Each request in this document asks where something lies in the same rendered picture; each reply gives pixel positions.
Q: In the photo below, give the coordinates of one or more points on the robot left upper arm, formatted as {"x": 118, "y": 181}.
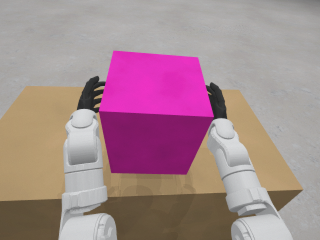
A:
{"x": 100, "y": 226}

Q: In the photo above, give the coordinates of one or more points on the robot right upper arm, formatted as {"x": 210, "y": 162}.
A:
{"x": 260, "y": 227}

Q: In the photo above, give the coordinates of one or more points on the left robot hand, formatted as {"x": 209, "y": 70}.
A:
{"x": 88, "y": 94}

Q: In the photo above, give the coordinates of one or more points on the carton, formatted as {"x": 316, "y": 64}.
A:
{"x": 155, "y": 112}

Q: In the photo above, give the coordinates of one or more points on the right robot forearm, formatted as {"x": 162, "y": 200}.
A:
{"x": 245, "y": 195}

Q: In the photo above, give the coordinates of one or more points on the pedestal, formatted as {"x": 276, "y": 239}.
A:
{"x": 188, "y": 206}

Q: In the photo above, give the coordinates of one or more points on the left robot forearm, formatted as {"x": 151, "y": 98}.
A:
{"x": 83, "y": 163}

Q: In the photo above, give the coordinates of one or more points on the right robot hand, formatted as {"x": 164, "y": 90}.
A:
{"x": 217, "y": 101}

